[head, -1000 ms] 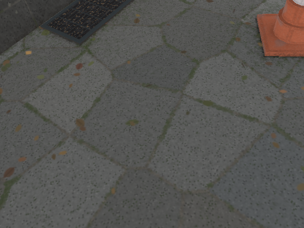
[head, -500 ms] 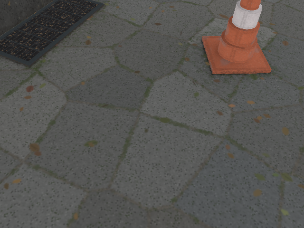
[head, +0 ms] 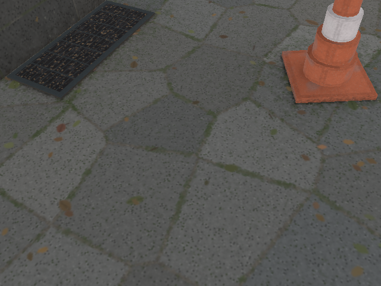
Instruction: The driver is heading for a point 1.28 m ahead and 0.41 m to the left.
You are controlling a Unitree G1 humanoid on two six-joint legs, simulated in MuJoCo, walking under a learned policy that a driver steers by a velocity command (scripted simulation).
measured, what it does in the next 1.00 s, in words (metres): walks ahead: left foot, then right foot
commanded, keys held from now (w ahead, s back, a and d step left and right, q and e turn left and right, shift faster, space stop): w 0.82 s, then w+q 0.04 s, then q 0.14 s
